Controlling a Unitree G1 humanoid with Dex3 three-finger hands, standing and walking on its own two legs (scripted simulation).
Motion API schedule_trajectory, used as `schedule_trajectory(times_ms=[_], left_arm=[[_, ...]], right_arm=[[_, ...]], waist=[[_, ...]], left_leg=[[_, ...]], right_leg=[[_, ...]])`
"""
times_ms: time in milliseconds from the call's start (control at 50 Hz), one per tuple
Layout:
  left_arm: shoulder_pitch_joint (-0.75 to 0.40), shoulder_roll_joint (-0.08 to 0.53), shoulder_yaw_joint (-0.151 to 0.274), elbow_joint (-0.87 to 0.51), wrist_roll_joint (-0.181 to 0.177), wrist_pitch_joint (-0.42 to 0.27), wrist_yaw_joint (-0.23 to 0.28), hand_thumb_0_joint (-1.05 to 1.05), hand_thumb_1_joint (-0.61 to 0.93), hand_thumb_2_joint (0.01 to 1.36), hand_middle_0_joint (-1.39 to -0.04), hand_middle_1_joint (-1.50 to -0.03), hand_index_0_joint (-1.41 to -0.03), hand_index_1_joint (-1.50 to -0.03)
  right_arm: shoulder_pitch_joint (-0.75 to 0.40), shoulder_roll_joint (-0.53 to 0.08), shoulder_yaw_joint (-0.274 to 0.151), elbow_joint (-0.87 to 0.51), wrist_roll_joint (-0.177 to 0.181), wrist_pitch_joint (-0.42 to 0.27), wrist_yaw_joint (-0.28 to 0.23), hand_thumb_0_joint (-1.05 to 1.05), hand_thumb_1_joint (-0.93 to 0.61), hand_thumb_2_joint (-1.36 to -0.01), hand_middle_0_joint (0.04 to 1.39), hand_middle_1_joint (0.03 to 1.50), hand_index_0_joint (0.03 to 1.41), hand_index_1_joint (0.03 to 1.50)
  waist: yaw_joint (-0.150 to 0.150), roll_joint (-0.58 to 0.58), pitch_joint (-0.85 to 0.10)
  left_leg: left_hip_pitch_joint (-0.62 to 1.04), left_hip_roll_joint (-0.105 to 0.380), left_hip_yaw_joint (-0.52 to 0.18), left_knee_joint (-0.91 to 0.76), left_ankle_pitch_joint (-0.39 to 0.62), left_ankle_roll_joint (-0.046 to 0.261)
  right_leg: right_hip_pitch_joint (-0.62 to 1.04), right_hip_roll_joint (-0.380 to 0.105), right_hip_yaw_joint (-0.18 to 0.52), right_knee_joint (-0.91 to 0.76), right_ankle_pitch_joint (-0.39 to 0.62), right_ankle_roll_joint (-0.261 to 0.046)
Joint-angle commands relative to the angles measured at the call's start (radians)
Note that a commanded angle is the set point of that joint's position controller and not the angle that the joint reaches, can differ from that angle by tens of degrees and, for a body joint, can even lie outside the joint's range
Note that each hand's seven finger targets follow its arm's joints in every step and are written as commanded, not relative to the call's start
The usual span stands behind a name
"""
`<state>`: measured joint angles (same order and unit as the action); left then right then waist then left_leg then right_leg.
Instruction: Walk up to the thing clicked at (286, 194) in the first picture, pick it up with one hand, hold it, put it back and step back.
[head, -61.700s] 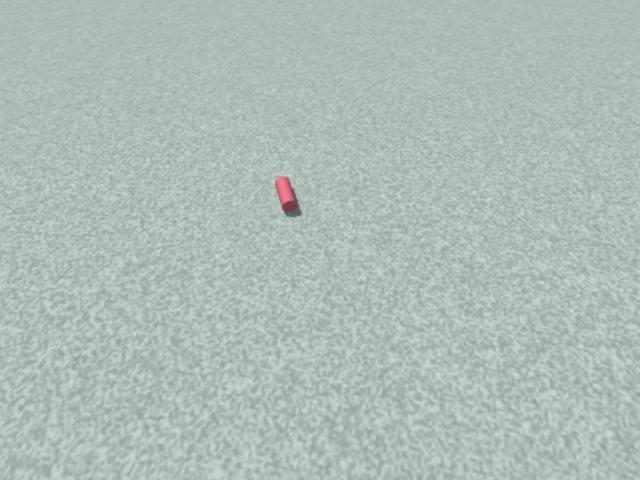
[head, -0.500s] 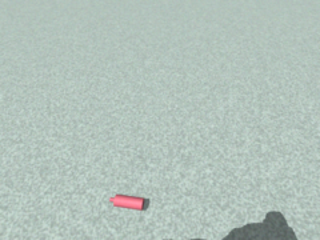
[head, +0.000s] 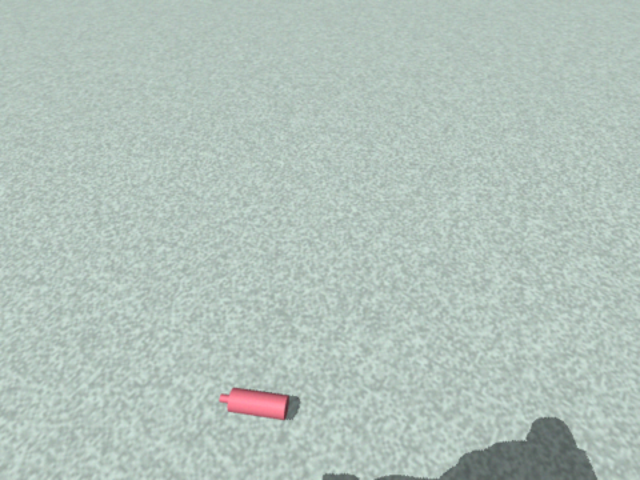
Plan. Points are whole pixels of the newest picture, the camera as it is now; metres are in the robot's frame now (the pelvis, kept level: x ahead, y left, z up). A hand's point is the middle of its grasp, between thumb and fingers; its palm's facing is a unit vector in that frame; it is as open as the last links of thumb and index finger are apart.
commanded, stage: stand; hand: left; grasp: from above
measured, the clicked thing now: (253, 402) +0.47 +0.24 -0.75
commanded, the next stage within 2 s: step back in 0.74 s
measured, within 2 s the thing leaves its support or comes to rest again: neither
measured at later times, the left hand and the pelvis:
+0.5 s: hand out of the picture +0.07 +0.25 -0.16, palm faces +0.01 -0.94 -0.34, open 7.4 cm; pelvis +0.00 +0.00 +0.00, yaw +0 degrees
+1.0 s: hand out of the picture +0.07 +0.30 -0.17, palm faces +0.00 -0.92 -0.39, open 7.4 cm; pelvis -0.03 +0.03 -0.02, yaw +1 degrees
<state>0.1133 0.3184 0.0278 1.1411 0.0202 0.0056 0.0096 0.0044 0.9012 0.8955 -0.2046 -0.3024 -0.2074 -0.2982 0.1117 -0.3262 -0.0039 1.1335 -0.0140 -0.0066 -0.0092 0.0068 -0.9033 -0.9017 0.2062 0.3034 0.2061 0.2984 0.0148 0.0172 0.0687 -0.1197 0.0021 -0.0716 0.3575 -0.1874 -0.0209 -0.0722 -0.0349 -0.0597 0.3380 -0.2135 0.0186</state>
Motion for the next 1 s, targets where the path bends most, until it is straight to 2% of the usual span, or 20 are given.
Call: schedule_trajectory(times_ms=[0,120,160,240,360,480,540,700,720,740,760,800,820,840,860,880,920,940,960,980], left_arm=[[-0.034,0.207,0.040,-0.059,-0.005,-0.027,0.014,0.000,0.900,0.900,-0.200,-0.300,-0.200,-0.301],[-0.036,0.210,0.038,-0.063,-0.002,-0.027,0.013,0.000,0.900,0.900,-0.200,-0.300,-0.200,-0.301],[-0.032,0.206,0.035,-0.059,-0.002,-0.026,0.012,0.000,0.900,0.900,-0.200,-0.300,-0.200,-0.301],[-0.033,0.213,0.038,-0.060,-0.004,-0.026,0.009,0.000,0.900,0.900,-0.200,-0.300,-0.200,-0.300],[-0.033,0.218,0.038,-0.069,-0.003,-0.031,0.010,0.000,0.900,0.900,-0.200,-0.300,-0.200,-0.300],[-0.030,0.219,0.035,-0.066,-0.005,-0.031,0.010,0.000,0.900,0.900,-0.200,-0.300,-0.200,-0.300],[-0.027,0.222,0.034,-0.073,-0.005,-0.033,0.009,0.000,0.900,0.900,-0.200,-0.300,-0.200,-0.300],[-0.022,0.221,0.031,-0.070,-0.007,-0.030,0.006,0.000,0.900,0.900,-0.200,-0.300,-0.200,-0.300],[-0.018,0.298,0.083,-0.083,-0.028,-0.024,0.012,0.000,0.900,0.900,-0.200,-0.300,-0.200,-0.300],[0.002,0.298,0.087,-0.099,-0.032,-0.022,0.016,0.000,0.900,0.900,-0.200,-0.300,-0.200,-0.300],[0.002,0.293,0.090,-0.106,-0.034,-0.019,0.017,0.000,0.900,0.900,-0.200,-0.300,-0.200,-0.300],[-0.009,0.306,0.101,-0.143,-0.027,-0.017,0.020,0.000,0.900,0.900,-0.200,-0.300,-0.200,-0.300],[-0.034,0.310,0.102,-0.171,-0.022,-0.014,0.020,0.000,0.900,0.900,-0.200,-0.300,-0.200,-0.300],[-0.077,0.314,0.104,-0.196,-0.014,-0.011,0.022,0.000,0.900,0.900,-0.200,-0.300,-0.200,-0.300],[-0.090,0.314,0.107,-0.221,-0.003,-0.010,0.022,0.000,0.900,0.900,-0.200,-0.300,-0.200,-0.300],[-0.105,0.323,0.109,-0.236,0.005,-0.008,0.023,0.000,0.900,0.900,-0.200,-0.300,-0.200,-0.300],[-0.160,0.326,0.106,-0.274,0.009,-0.006,0.026,0.000,0.900,0.900,-0.200,-0.300,-0.200,-0.300],[-0.169,0.311,0.102,-0.279,0.006,-0.004,0.025,0.000,0.900,0.900,-0.200,-0.300,-0.200,-0.300],[-0.161,0.299,0.097,-0.287,0.002,0.001,0.024,0.000,0.900,0.900,-0.200,-0.300,-0.200,-0.300],[-0.135,0.280,0.090,-0.292,-0.006,0.010,0.022,0.000,0.900,0.900,-0.200,-0.300,-0.200,-0.300]], right_arm=[[-0.027,-0.204,-0.037,-0.058,-0.001,-0.018,-0.016,0.000,-0.900,-0.900,0.200,0.300,0.200,0.300],[-0.034,-0.206,-0.036,-0.058,-0.001,-0.018,-0.015,0.000,-0.900,-0.900,0.200,0.300,0.200,0.300],[-0.035,-0.207,-0.035,-0.058,0.001,-0.015,-0.013,0.000,-0.900,-0.900,0.200,0.300,0.200,0.300],[-0.029,-0.209,-0.035,-0.057,-0.001,-0.014,-0.012,0.000,-0.900,-0.900,0.200,0.300,0.200,0.300],[-0.037,-0.208,-0.035,-0.062,0.000,-0.019,-0.012,0.000,-0.900,-0.900,0.200,0.300,0.200,0.300],[-0.031,-0.210,-0.034,-0.061,0.001,-0.015,-0.010,0.000,-0.900,-0.900,0.200,0.300,0.200,0.300],[-0.032,-0.214,-0.036,-0.062,0.000,-0.016,-0.010,0.000,-0.900,-0.900,0.200,0.300,0.200,0.300],[-0.021,-0.213,-0.030,-0.057,0.002,-0.018,-0.008,0.000,-0.900,-0.900,0.200,0.300,0.200,0.300],[-0.071,-0.259,-0.052,-0.090,0.001,0.002,-0.001,0.000,-0.900,-0.900,0.200,0.300,0.200,0.300],[-0.055,-0.243,-0.051,-0.106,0.009,0.010,0.000,0.000,-0.900,-0.900,0.200,0.300,0.200,0.300],[-0.046,-0.229,-0.052,-0.115,0.012,0.013,0.001,0.000,-0.900,-0.900,0.200,0.300,0.200,0.300],[-0.007,-0.225,-0.060,-0.134,0.017,0.021,0.001,0.000,-0.900,-0.900,0.200,0.300,0.200,0.300],[0.006,-0.223,-0.067,-0.143,0.016,0.029,0.004,0.000,-0.900,-0.900,0.200,0.300,0.200,0.300],[0.031,-0.222,-0.075,-0.153,0.013,0.038,0.006,0.000,-0.900,-0.900,0.200,0.300,0.200,0.300],[0.042,-0.229,-0.081,-0.165,0.009,0.048,0.009,0.000,-0.900,-0.900,0.200,0.300,0.200,0.300],[0.060,-0.234,-0.087,-0.175,0.009,0.055,0.013,0.000,-0.900,-0.900,0.200,0.300,0.200,0.300],[0.097,-0.242,-0.095,-0.190,0.014,0.056,0.019,0.000,-0.900,-0.900,0.200,0.300,0.200,0.300],[0.109,-0.236,-0.096,-0.187,0.014,0.050,0.020,0.000,-0.900,-0.900,0.200,0.300,0.200,0.300],[0.115,-0.230,-0.096,-0.189,0.011,0.043,0.019,0.000,-0.900,-0.900,0.200,0.300,0.200,0.300],[0.103,-0.240,-0.101,-0.198,0.003,0.033,0.014,0.000,-0.900,-0.900,0.200,0.300,0.200,0.300]], waist=[[-0.004,-0.010,-0.100],[-0.003,-0.006,-0.085],[-0.005,-0.011,-0.056],[-0.006,-0.006,-0.056],[-0.003,-0.009,-0.091],[-0.007,-0.017,-0.073],[-0.006,-0.014,-0.092],[-0.008,-0.007,-0.061],[-0.009,-0.008,0.054],[-0.011,-0.020,0.026],[-0.014,-0.037,0.014],[-0.025,-0.087,-0.081],[-0.028,-0.127,-0.111],[-0.042,-0.173,-0.121],[-0.036,-0.189,-0.116],[-0.045,-0.196,-0.102],[-0.072,-0.220,-0.094],[-0.076,-0.206,-0.093],[-0.070,-0.183,-0.095],[-0.062,-0.090,-0.089]], left_leg=[[-0.006,0.110,-0.067,-0.034,0.256,0.042],[-0.018,0.108,-0.069,-0.040,0.242,0.040],[-0.034,0.104,-0.073,-0.055,0.166,0.040],[-0.051,0.105,-0.076,-0.061,0.139,0.043],[-0.014,0.108,-0.069,-0.040,0.230,0.039],[-0.031,0.105,-0.074,-0.051,0.174,0.040],[-0.011,0.108,-0.070,-0.037,0.222,0.041],[-0.040,0.108,-0.075,-0.064,0.174,0.036],[-0.127,0.078,-0.070,0.051,0.319,0.063],[-0.126,0.069,-0.049,0.098,0.345,0.065],[-0.128,0.048,-0.031,0.143,0.317,0.061],[-0.110,0.004,0.014,0.276,0.263,0.056],[-0.109,-0.024,0.040,0.356,0.103,0.051],[-0.125,-0.045,0.043,0.449,-0.131,0.053],[-0.148,-0.044,0.021,0.540,-0.295,0.061],[-0.157,-0.022,-0.007,0.564,-0.342,0.069],[-0.156,0.000,-0.026,0.515,-0.303,0.084],[-0.155,-0.003,0.000,0.436,-0.228,0.079],[-0.144,0.003,0.026,0.298,-0.103,0.074],[-0.132,0.039,0.005,0.132,0.220,0.065]], right_leg=[[0.043,-0.102,0.077,-0.039,0.183,-0.025],[0.037,-0.101,0.074,-0.046,0.167,-0.024],[0.017,-0.096,0.074,-0.062,0.099,-0.020],[0.026,-0.100,0.080,-0.064,0.079,-0.026],[0.030,-0.105,0.076,-0.051,0.155,-0.028],[0.023,-0.103,0.076,-0.065,0.106,-0.026],[0.031,-0.107,0.078,-0.059,0.162,-0.028],[0.019,-0.100,0.077,-0.054,0.110,-0.030],[-0.055,-0.094,0.086,0.014,0.261,-0.043],[-0.047,-0.102,0.091,0.032,0.317,-0.057],[-0.044,-0.118,0.097,0.030,0.346,-0.079],[-0.025,-0.191,0.145,0.031,0.424,-0.151],[-0.044,-0.246,0.186,0.029,0.436,-0.193],[-0.079,-0.303,0.223,0.025,0.425,-0.235],[-0.112,-0.341,0.247,0.037,0.425,-0.267],[-0.158,-0.361,0.249,0.049,0.416,-0.278],[-0.180,-0.332,0.210,0.106,0.399,-0.238],[-0.170,-0.287,0.164,0.153,0.390,-0.207],[-0.147,-0.241,0.130,0.220,0.362,-0.164],[-0.139,-0.167,0.085,0.308,0.283,-0.113]])
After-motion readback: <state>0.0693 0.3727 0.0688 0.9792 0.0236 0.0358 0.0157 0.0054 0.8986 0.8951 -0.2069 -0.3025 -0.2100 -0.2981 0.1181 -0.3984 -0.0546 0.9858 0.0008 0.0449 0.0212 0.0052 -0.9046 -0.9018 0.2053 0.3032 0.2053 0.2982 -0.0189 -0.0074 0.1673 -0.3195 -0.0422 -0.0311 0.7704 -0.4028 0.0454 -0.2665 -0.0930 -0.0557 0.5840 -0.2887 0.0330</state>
